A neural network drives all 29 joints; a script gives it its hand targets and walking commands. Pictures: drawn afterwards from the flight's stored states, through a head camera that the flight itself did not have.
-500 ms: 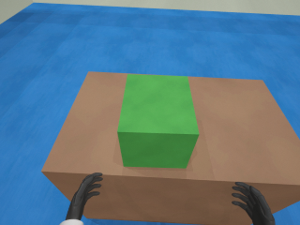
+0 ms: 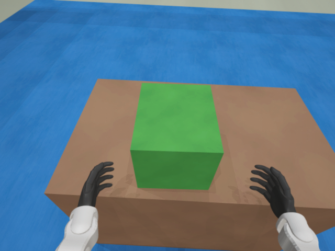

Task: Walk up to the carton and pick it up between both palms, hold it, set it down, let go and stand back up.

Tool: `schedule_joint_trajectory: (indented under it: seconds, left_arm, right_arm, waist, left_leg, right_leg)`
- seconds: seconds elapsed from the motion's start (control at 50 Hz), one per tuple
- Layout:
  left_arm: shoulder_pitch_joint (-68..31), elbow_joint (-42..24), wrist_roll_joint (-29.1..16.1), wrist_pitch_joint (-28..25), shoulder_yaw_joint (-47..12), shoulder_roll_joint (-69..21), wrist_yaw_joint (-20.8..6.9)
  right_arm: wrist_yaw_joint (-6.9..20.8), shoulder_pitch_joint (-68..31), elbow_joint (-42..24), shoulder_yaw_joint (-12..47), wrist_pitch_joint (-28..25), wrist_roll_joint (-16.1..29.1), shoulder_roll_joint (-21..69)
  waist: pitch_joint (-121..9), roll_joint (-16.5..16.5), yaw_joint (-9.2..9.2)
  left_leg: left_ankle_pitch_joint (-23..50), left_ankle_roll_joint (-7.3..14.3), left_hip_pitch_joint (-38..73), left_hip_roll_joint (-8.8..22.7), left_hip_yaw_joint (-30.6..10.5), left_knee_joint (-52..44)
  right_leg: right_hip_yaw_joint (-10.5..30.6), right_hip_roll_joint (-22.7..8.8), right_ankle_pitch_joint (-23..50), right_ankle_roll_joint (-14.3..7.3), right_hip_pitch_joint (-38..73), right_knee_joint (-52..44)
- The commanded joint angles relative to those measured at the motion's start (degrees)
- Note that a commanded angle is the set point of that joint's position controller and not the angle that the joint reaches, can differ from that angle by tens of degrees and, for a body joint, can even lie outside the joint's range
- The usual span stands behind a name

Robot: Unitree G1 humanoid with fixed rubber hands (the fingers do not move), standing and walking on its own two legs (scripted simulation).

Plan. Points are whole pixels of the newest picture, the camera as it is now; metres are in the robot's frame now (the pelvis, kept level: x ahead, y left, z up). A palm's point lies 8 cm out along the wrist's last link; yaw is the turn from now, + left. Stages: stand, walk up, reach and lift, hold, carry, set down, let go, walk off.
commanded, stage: reach and lift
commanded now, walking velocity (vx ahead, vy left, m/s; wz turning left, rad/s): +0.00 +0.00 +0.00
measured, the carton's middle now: (174, 135) +0.46 +0.01 -0.02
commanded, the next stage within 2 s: none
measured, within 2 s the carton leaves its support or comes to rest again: neither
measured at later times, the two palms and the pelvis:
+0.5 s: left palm (88, 158) +0.31 +0.21 +0.08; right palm (280, 159) +0.32 -0.22 +0.09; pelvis -0.02 +0.00 +0.00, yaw +0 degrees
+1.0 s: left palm (96, 125) +0.38 +0.20 +0.11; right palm (270, 123) +0.40 -0.21 +0.12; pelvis +0.00 +0.00 +0.00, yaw +0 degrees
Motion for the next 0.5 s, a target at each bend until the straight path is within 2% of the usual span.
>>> schedule_joint_trajectory:
  seconds: [0.0, 0.04, 0.08, 0.12, 0.16, 0.18, 0.2, 0.32, 0.34, 0.36, 0.38, 0.4, 0.42, 0.44, 0.48]
  left_arm:
    - [-9.1, -22.2, -3.4, 4.2, 4.7, -0.7, -1.7]
    - [-11.1, -24.8, -4.2, 5.6, 4.6, -0.7, -2.0]
    - [-13.6, -25.1, -4.7, 6.9, 5.4, 0.5, -2.2]
    - [-15.9, -24.1, -4.7, 8.5, 5.9, 0.5, -2.0]
    - [-19.1, -21.7, -4.9, 10.2, 5.9, 0.6, -2.1]
    - [-21.0, -20.4, -5.1, 10.9, 6.0, 0.6, -2.0]
    - [-23.6, -19.4, -5.3, 11.6, 6.6, 1.1, -1.8]
    - [-38.8, -4.0, -6.0, 16.3, 9.2, 2.3, -2.0]
    - [-41.2, -1.4, -5.7, 16.8, 9.2, 2.7, -2.0]
    - [-43.5, 0.2, -6.0, 17.0, 9.1, 2.6, -1.8]
    - [-44.9, 1.8, -5.8, 17.1, 9.7, 2.7, -1.8]
    - [-47.2, 2.4, -6.2, 16.8, 9.5, 3.1, -1.7]
    - [-47.8, 4.5, -5.9, 16.7, 9.6, 3.4, -1.8]
    - [-49.6, 4.6, -5.6, 16.4, 10.2, 4.0, -1.9]
    - [-52.7, 5.8, -5.6, 15.9, 9.3, 4.2, -1.9]
  right_arm:
    - [-2.3, -9.3, -20.0, -3.7, -0.8, 2.5, -13.5]
    - [-2.8, -11.5, -22.4, -3.5, -0.2, 2.8, -13.7]
    - [-3.1, -14.0, -22.9, -4.3, 0.9, 2.3, -14.0]
    - [-3.0, -16.2, -21.0, -5.3, 2.3, 2.4, -14.9]
    - [-3.0, -19.6, -19.0, -5.5, 4.0, 2.1, -14.9]
    - [-2.8, -21.0, -17.8, -5.8, 4.8, 2.2, -14.8]
    - [-2.8, -23.1, -17.7, -6.0, 5.4, 1.7, -14.7]
    - [-1.9, -36.5, -4.8, -8.3, 11.4, -1.6, -14.0]
    - [-1.3, -38.7, -2.3, -8.8, 12.7, -2.0, -14.3]
    - [-1.1, -40.7, -0.5, -8.9, 13.5, -2.4, -14.1]
    - [-0.8, -42.2, 0.5, -8.5, 13.9, -2.3, -14.1]
    - [-0.7, -44.2, 1.2, -8.2, 14.1, -2.0, -13.9]
    - [-0.6, -44.3, 3.1, -7.9, 14.3, -2.0, -13.8]
    - [-0.5, -45.3, 4.0, -7.1, 14.5, -1.4, -13.6]
    - [-0.5, -48.6, 5.1, -6.7, 13.9, -1.3, -14.5]
  waist:
    - [-19.2, 3.7, 1.48]
    - [-20.1, 3.8, 1.24]
    - [-19.6, 3.7, 1.01]
    - [-17.7, 4.7, 0.73]
    - [-16.5, 4.3, 0.48]
    - [-16.0, 5.2, 0.71]
    - [-15.6, 4.0, 0.73]
    - [-9.3, 2.7, 1.43]
    - [-9.2, 3.4, 1.62]
    - [-10.0, 3.2, 1.71]
    - [-10.8, 2.5, 2.58]
    - [-12.0, 3.3, 2.71]
    - [-12.7, 2.9, 2.65]
    - [-14.3, 3.3, 3.43]
    - [-18.0, 3.6, 2.71]
  left_leg:
    - [32.9, -3.5, 17.0, -2.3, 0.6, 1.2]
    - [34.5, -3.6, 17.6, -2.4, 0.4, 1.6]
    - [32.4, -3.5, 16.7, -2.3, 0.5, 1.3]
    - [29.6, -3.6, 16.4, -1.8, 0.4, 0.6]
    - [24.7, -3.0, 14.9, -1.4, 0.4, -0.3]
    - [21.6, -3.0, 14.1, -1.3, 0.4, -0.8]
    - [18.5, -2.5, 13.2, -1.2, 0.6, -1.4]
    - [-0.2, 0.3, 4.4, -0.6, 1.4, -4.9]
    - [-3.3, 0.5, 3.3, -0.4, 1.3, -5.3]
    - [-4.3, 0.8, 2.3, -0.4, 1.5, -5.6]
    - [-4.8, 1.2, 1.5, -0.1, 1.3, -5.5]
    - [-4.7, 1.1, 1.2, -0.2, 1.4, -5.3]
    - [-3.8, 1.2, 1.6, -0.3, 1.4, -4.9]
    - [-2.0, 0.9, 1.4, -0.3, 1.4, -4.5]
    - [1.4, 0.3, 3.2, -0.3, 1.2, -3.3]
  right_leg:
    - [1.8, 3.6, 31.8, 1.1, 4.8, -2.4]
    - [2.0, 3.4, 33.2, 1.0, 4.3, -2.5]
    - [1.9, 3.5, 30.2, 0.8, 3.8, -2.8]
    - [1.6, 3.7, 25.5, 0.4, 2.0, -3.3]
    - [1.5, 3.7, 20.2, -0.1, 0.9, -4.1]
    - [1.5, 3.7, 16.8, -0.2, 0.3, -4.4]
    - [1.6, 3.5, 13.8, -0.2, -0.2, -4.6]
    - [2.1, 2.7, -2.6, -0.3, -5.1, -5.7]
    - [2.3, 2.6, -5.2, -0.4, -5.5, -5.6]
    - [2.4, 2.4, -5.7, -0.3, -5.6, -5.4]
    - [2.7, 2.5, -6.0, -0.3, -5.2, -5.0]
    - [2.8, 2.4, -5.4, -0.1, -5.0, -4.8]
    - [3.0, 2.4, -3.9, 0.0, -4.3, -4.6]
    - [3.0, 2.5, -2.0, 0.2, -3.3, -4.0]
    - [3.0, 2.7, 1.7, 0.3, -3.1, -3.5]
